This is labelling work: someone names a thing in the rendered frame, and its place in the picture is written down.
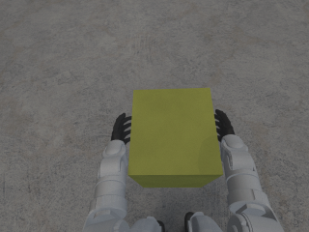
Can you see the right robot thigh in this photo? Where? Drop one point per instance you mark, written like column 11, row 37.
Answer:
column 202, row 223

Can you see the right robot upper arm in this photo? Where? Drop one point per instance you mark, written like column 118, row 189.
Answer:
column 243, row 222

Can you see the left robot forearm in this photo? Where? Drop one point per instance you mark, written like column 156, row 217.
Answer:
column 110, row 190

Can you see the robot right hand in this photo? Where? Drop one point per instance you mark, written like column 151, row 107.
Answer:
column 224, row 124

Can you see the carton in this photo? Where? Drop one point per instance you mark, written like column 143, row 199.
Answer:
column 173, row 139

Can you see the robot right foot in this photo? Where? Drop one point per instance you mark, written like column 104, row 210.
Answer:
column 186, row 219

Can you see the left robot upper arm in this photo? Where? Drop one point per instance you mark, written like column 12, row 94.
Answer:
column 111, row 225

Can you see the robot left hand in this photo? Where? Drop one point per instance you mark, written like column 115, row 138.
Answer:
column 119, row 128

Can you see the right robot forearm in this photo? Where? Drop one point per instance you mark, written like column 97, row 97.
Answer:
column 244, row 188

